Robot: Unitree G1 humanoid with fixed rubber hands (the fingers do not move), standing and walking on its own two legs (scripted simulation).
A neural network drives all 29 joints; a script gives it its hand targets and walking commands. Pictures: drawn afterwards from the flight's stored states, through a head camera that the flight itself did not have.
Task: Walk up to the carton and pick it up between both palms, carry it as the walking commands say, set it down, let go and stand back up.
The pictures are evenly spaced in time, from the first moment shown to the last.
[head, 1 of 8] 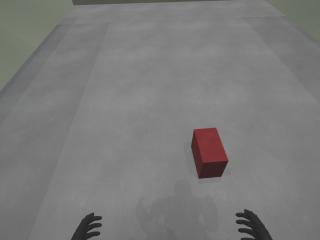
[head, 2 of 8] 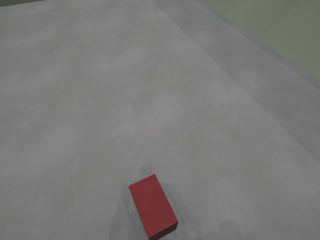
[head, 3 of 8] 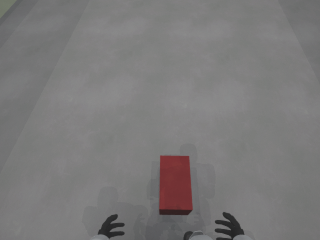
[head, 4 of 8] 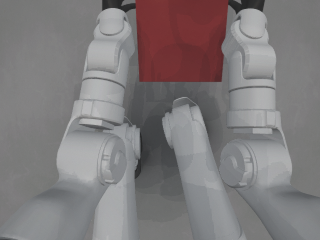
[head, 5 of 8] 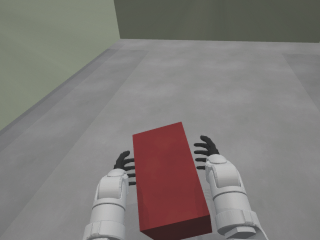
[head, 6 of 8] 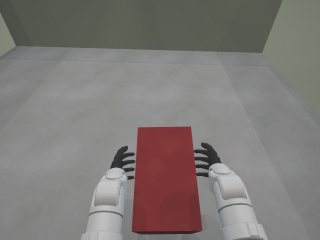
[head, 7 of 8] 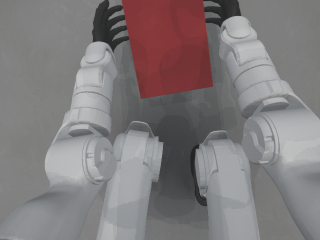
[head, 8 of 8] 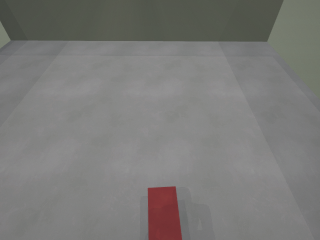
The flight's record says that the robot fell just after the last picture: no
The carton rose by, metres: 0.68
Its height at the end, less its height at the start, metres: +0.00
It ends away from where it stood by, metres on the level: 1.22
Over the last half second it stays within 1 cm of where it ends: yes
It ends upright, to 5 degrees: yes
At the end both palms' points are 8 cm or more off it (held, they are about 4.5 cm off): yes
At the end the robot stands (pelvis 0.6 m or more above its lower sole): yes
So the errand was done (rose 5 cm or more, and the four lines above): yes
